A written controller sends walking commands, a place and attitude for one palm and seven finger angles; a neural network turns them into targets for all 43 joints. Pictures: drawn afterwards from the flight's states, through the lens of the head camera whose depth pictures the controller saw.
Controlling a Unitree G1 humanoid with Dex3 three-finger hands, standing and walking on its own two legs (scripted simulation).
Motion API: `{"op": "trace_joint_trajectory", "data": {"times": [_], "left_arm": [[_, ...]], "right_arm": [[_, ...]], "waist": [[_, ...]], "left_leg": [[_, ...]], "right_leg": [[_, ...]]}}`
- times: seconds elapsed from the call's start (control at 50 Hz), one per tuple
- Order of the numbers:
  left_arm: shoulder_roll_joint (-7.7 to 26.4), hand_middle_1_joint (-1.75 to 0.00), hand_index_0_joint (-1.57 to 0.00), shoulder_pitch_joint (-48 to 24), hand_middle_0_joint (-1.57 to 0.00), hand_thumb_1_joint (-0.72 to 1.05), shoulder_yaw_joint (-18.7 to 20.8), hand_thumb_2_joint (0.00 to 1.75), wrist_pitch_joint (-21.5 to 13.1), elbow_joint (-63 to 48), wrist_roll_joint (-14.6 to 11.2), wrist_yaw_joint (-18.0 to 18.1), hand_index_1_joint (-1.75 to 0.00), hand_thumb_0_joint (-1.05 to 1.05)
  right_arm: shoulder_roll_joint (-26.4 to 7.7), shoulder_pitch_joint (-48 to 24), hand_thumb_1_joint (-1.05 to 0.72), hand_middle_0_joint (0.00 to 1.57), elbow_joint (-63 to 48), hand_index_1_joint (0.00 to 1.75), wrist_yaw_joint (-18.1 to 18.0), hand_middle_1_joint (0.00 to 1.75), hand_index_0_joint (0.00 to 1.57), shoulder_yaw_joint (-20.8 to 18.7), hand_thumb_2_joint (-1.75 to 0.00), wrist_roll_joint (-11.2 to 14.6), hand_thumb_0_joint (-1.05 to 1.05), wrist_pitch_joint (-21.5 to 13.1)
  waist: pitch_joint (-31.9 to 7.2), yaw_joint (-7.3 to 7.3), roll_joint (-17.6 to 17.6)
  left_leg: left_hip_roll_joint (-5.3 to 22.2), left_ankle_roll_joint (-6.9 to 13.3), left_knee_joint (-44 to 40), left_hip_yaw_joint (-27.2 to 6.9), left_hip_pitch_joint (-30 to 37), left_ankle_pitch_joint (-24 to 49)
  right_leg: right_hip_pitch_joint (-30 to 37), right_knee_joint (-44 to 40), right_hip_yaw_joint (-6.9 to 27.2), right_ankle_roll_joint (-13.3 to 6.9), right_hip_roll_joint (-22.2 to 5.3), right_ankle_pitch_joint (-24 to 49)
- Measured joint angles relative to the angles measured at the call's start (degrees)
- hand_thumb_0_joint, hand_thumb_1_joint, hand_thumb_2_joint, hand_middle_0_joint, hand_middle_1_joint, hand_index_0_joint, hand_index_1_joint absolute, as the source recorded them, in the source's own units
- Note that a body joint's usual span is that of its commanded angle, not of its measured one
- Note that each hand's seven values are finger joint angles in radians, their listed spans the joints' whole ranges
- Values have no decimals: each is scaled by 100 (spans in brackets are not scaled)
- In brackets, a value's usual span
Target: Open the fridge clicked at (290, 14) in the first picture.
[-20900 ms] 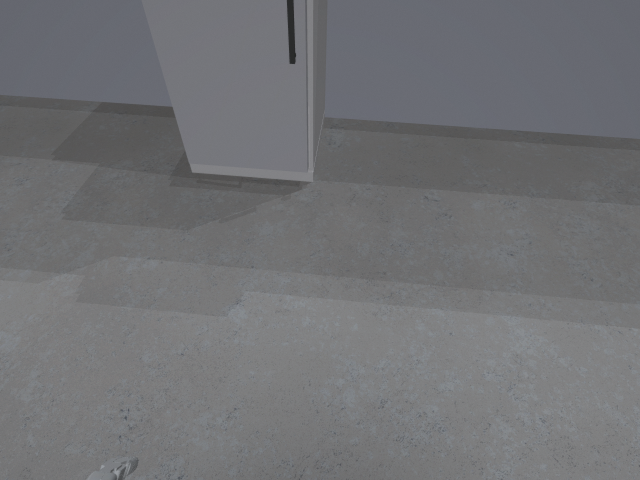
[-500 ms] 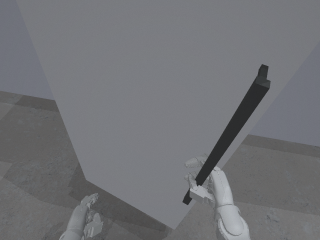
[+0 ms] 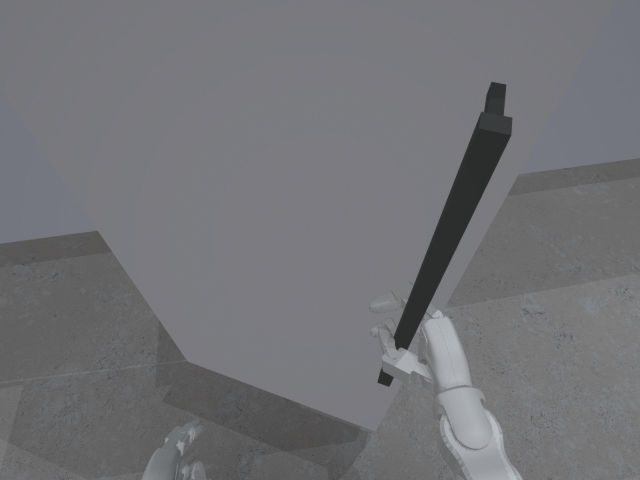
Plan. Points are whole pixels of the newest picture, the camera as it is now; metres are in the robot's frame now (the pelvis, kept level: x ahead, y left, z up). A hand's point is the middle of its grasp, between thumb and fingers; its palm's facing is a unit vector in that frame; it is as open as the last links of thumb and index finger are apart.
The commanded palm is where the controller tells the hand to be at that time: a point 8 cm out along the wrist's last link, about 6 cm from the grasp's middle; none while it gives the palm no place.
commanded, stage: walk backward, drawing the door open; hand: right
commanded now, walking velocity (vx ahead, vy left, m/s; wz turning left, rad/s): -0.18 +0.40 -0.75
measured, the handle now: (419, 290) +0.31 -0.08 +0.10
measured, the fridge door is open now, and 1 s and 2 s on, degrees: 31 56 70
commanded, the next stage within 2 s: stop walking and hold the door back in 1.22 s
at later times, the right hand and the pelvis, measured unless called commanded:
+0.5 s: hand (330, 438) +0.17 +0.01 +0.03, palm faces +0.23 +0.96 -0.15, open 5.4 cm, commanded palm +0.13 -0.03 +0.03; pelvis -0.07 +0.21 +0.00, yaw -22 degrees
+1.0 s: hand out of the picture +0.08 +0.10 +0.03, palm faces +0.69 +0.70 -0.19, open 5.5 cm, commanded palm +0.02 +0.08 +0.03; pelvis -0.03 +0.40 +0.00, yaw -43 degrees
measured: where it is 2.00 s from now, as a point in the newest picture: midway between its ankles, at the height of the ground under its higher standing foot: outside the picture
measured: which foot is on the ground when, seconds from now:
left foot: up 0.00-0.00, down 0.02-0.32, up 0.34-0.60, down 0.62-0.82, up 0.84-1.00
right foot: down 0.00-0.10, up 0.12-0.30, down 0.32-0.62, up 0.64-0.80, down 0.82-1.00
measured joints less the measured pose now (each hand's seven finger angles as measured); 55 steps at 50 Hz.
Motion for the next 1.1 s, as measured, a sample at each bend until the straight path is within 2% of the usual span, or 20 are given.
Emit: {"op": "trace_joint_trajectory", "data": {"times": [0.04,0.1,0.16,0.22,0.26,0.32,0.38,0.46,0.54,0.6,0.62,0.66,0.7,0.74,0.78,0.82,0.86,0.94,1.0,1.1], "left_arm": [[-63,-30,-21,-110,-20,90,24,90,-62,26,-40,0,-30,2],[112,-30,-21,-368,-20,90,201,90,-141,95,-74,14,-30,2],[286,-30,-21,-398,-20,90,364,90,-155,279,-129,140,-30,2],[402,-30,-20,-366,-20,90,417,90,-171,404,-50,300,-30,2],[423,-30,-20,-355,-20,90,406,90,-210,322,6,347,-30,2],[439,-30,-20,-379,-20,90,317,90,-364,1,68,375,-30,2],[250,-30,-20,-622,-20,90,258,90,-462,-133,200,264,-30,2],[87,-30,-20,-667,-20,90,132,90,-438,-182,252,113,-30,1],[107,-30,-21,-473,-20,90,123,90,-401,-185,92,41,-30,1],[31,-30,-21,-234,-20,89,93,90,-329,-152,-77,58,-30,1],[-28,-30,-21,-181,-20,89,61,90,-302,-131,-116,64,-30,1],[143,-30,-21,-415,-21,89,120,90,-244,45,-133,107,-30,2],[316,-30,-21,-561,-20,90,256,90,-194,184,-98,176,-30,2],[408,-30,-21,-619,-20,90,366,90,-142,220,-111,232,-30,2],[444,-30,-20,-620,-20,90,376,90,-130,134,-115,293,-30,2],[481,-30,-20,-574,-20,90,327,90,-166,-77,-85,327,-30,2],[370,-30,-20,-666,-20,90,350,90,-216,-157,-11,321,-30,2],[129,-30,-20,-677,-20,90,184,90,-130,-181,107,208,-30,2],[114,-30,-20,-499,-20,90,111,90,-123,-250,85,146,-30,1],[81,-30,-21,-82,-20,90,27,90,-111,-338,-35,106,-30,1]], "right_arm": [[-105,47,-72,42,-166,140,-27,137,41,-206,-83,29,2,-107],[-40,-45,-71,43,-115,140,-27,138,43,-463,-84,150,1,-117],[15,-95,-70,44,40,140,23,139,44,-514,-84,171,0,66],[97,-82,-70,44,208,140,101,139,43,-484,-84,56,0,85],[107,-74,-70,44,207,140,147,140,43,-463,-84,25,1,5],[97,-71,-72,45,-106,140,133,140,43,-451,-85,82,1,-204],[-93,-257,-74,45,-366,140,96,140,42,-590,-86,65,1,-385],[-316,-300,-73,45,-621,140,140,140,42,-759,-83,-10,1,-122],[-293,-244,-74,45,-686,140,136,140,42,-835,-82,120,2,105],[-401,-71,-72,45,-735,140,61,140,42,-986,-83,219,1,152],[-503,8,-71,45,-814,140,19,140,42,-1095,-83,221,1,149],[-332,-3,-70,45,-743,140,-101,140,43,-1297,-83,202,1,154],[-196,-21,-70,45,-517,140,-159,140,43,-1347,-83,204,1,131],[-184,8,-70,45,-357,140,-144,140,44,-1341,-82,218,0,109],[-221,48,-72,45,-325,140,-102,140,44,-1335,-81,240,1,56],[-270,92,-73,45,-480,140,-51,140,44,-1353,-82,323,1,-39],[-398,-68,-74,45,-581,140,-38,140,43,-1414,-83,333,2,-136],[-520,-141,-74,45,-633,140,-80,140,39,-1554,-81,216,1,95],[-514,-73,-74,43,-615,140,-84,138,37,-1541,-80,237,1,309],[-491,189,-75,40,-459,140,-136,131,40,-1617,-80,523,1,345]], "waist": [[-36,-47,142],[189,59,-261],[175,164,-312],[50,129,-152],[43,136,-34],[123,101,148],[614,-26,541],[998,4,342],[1014,-159,-103],[680,-274,-49],[495,-327,161],[535,-263,-28],[555,-67,-179],[514,52,-157],[457,140,-46],[356,152,51],[531,67,290],[798,-26,398],[804,-79,52],[474,-266,-226]], "left_leg": [[26,-105,-307,80,169,240],[-197,-57,150,510,67,58],[-67,151,455,880,179,-206],[87,281,530,1160,269,-285],[124,359,523,1384,265,-274],[123,479,967,1647,-157,-361],[-87,114,2583,896,-983,-707],[-278,-116,3485,440,-1657,-493],[-70,-115,1930,152,-1246,76],[146,-108,263,129,-290,244],[292,-37,-168,99,-65,117],[224,-204,262,257,-220,53],[313,-283,446,508,-153,68],[440,-230,488,690,-62,70],[528,-163,561,874,-58,41],[541,-23,1044,1059,-375,-86],[384,-48,2195,794,-861,-666],[-113,-182,3497,435,-1410,-458],[-185,-171,3008,422,-1370,-36],[-197,-83,732,389,-214,-241]], "right_leg": [[-242,151,136,111,21,-1],[-384,318,596,-155,-94,42],[-639,1814,-90,-302,81,-1030],[-676,3518,-954,-343,308,-1811],[-405,3464,-1389,-375,322,-1927],[306,1734,-1664,-489,269,-1227],[295,1530,-1615,-539,309,-1446],[261,823,-972,-259,25,-679],[182,244,-330,-20,-378,-214],[-112,452,-24,-15,-410,-399],[-307,732,-49,-68,-309,-723],[-744,2002,-59,-190,-218,-1575],[-1036,3298,-496,-230,43,-2084],[-997,3895,-1116,-239,241,-2346],[-652,3377,-1599,-299,341,-2243],[-101,1923,-1809,-367,363,-1337],[-84,1773,-1793,-817,369,-1249],[26,1236,-1385,-627,209,-741],[109,442,-900,-448,-27,-165],[73,-292,-331,-160,-237,324]]}}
